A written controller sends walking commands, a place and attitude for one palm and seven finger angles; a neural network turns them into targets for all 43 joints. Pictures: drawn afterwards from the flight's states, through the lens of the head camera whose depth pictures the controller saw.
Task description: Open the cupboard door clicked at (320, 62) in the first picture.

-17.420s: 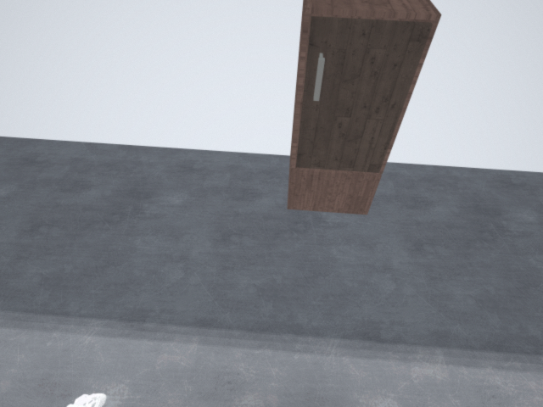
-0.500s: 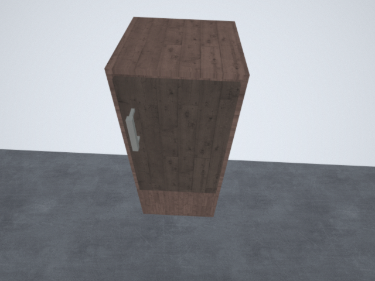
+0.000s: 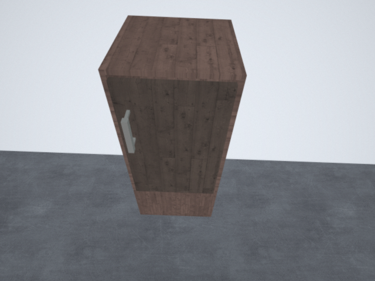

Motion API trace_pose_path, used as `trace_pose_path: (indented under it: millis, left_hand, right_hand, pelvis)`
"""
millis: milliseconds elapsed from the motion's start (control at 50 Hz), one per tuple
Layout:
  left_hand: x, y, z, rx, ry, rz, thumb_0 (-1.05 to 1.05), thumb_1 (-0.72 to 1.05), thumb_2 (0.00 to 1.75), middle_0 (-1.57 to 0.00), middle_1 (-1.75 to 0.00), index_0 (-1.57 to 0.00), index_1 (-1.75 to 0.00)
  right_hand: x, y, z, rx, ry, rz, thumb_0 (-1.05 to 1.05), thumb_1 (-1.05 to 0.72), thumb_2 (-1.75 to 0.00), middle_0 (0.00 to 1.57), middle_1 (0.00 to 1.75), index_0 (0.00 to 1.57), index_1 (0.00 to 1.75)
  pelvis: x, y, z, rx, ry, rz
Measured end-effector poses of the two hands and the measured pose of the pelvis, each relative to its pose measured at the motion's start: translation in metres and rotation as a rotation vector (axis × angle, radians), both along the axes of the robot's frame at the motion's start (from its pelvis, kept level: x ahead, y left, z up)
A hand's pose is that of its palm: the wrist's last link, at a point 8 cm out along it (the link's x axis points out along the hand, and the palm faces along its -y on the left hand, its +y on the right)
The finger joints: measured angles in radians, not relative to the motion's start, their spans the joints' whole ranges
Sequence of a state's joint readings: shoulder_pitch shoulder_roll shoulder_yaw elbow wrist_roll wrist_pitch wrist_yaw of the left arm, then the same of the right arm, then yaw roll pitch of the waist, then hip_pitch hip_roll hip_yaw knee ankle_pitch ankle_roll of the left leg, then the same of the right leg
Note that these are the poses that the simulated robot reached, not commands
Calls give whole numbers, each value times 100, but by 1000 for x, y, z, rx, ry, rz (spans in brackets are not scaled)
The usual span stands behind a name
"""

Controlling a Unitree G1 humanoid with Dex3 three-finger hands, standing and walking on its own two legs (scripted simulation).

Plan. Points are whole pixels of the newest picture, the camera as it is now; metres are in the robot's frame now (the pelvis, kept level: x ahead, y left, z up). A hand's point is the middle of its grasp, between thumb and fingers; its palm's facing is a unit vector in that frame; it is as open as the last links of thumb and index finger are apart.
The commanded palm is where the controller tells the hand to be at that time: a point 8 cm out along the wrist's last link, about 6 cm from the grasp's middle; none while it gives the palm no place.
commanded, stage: raise the hand with hooked fingers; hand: left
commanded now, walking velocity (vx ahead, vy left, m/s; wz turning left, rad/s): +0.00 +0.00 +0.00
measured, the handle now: (129, 132) +0.54 +0.21 -0.05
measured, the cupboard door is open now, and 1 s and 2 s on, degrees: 0 0 0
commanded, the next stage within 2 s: none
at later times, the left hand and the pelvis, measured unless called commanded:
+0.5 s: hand (111, 274) +0.16 +0.18 -0.09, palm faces +0.09 -1.00 +0.00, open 8.9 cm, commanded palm +0.14 +0.24 -0.06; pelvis -0.01 -0.03 -0.10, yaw +3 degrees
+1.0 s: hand (94, 244) +0.21 +0.22 -0.06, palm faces +0.03 -1.00 -0.06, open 11.9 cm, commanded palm +0.18 +0.27 -0.05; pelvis -0.02 -0.02 -0.10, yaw +2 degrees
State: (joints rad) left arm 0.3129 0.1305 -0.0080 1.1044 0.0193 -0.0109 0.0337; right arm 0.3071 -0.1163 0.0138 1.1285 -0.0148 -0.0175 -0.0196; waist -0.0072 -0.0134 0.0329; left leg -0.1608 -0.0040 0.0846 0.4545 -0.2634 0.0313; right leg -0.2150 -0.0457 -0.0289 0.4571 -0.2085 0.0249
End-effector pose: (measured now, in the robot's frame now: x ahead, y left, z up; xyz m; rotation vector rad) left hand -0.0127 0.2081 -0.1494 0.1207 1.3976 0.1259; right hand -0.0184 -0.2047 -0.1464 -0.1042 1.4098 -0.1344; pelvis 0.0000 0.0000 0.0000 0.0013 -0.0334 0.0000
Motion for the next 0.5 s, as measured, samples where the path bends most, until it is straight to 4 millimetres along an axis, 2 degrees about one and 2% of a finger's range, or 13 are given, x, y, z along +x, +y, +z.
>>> trace_pose_path:
  millis: [40,80,140,200,240,280,320,360,440,500]
  left_hand:
    - [1,0,0,6,-1,-3,1,92,89,-20,-30,-20,-30]
    - [20,14,15,52,-105,74,4,95,89,-21,-31,-20,-30]
    - [76,32,62,141,-472,111,6,95,88,-21,-32,-20,-32]
    - [137,31,107,137,-831,80,5,91,87,-21,-34,-20,-34]
    - [171,23,125,83,-1055,43,4,87,86,-21,-36,-20,-36]
    - [191,12,133,-5,-1248,2,3,82,84,-21,-38,-20,-38]
    - [197,2,129,-84,-1381,-66,2,77,82,-21,-41,-21,-41]
    - [193,-3,114,-126,-1427,-131,2,72,81,-21,-44,-21,-43]
    - [166,5,75,-140,-1318,-99,1,62,77,-23,-49,-22,-49]
    - [144,20,65,-69,-1256,-35,2,55,74,-23,-54,-23,-54]
  right_hand:
    - [3,-1,-1,0,-4,2,0,-91,-90,20,30,20,30]
    - [12,-9,4,-38,-82,11,2,-92,-90,20,30,20,30]
    - [41,-28,13,-93,-304,3,3,-93,-90,21,30,20,30]
    - [84,-46,23,-135,-509,52,3,-93,-90,20,30,20,30]
    - [115,-57,31,-158,-634,91,3,-92,-90,20,30,20,30]
    - [145,-65,40,-178,-745,128,2,-92,-90,20,30,20,30]
    - [174,-72,47,-193,-838,167,2,-91,-90,20,30,20,30]
    - [200,-75,50,-203,-911,203,2,-91,-90,20,30,20,30]
    - [241,-70,48,-199,-986,261,1,-91,-90,20,29,20,30]
    - [258,-58,36,-170,-988,294,1,-91,-90,20,29,20,30]
  pelvis:
    - [0,0,-1,-4,3,-2]
    - [1,-1,-2,-3,1,0]
    - [2,-1,-7,4,20,25]
    - [-2,-2,-15,-1,62,52]
    - [-6,-5,-25,0,110,51]
    - [-9,-9,-39,4,160,39]
    - [-11,-14,-54,5,199,31]
    - [-12,-19,-70,5,230,27]
    - [-12,-27,-94,-3,265,34]
    - [-11,-31,-104,-23,282,47]
